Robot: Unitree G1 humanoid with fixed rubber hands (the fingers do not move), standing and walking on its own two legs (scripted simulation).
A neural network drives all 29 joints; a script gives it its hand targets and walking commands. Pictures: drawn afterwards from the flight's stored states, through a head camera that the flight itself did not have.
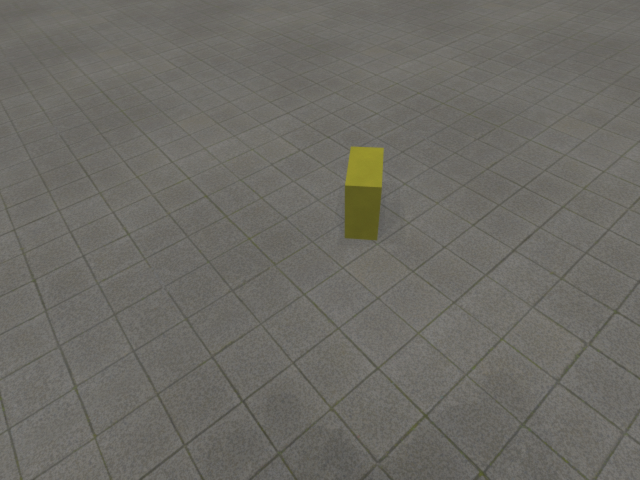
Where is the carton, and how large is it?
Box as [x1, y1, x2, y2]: [345, 147, 383, 239]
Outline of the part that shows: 351,147 345,182 345,237 376,239 381,191 383,148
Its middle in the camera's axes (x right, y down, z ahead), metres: +0.18 -0.21 +1.69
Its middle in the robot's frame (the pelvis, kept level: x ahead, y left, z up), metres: +1.37 -0.14 -0.61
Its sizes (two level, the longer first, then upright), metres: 0.271 0.141 0.291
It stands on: the floor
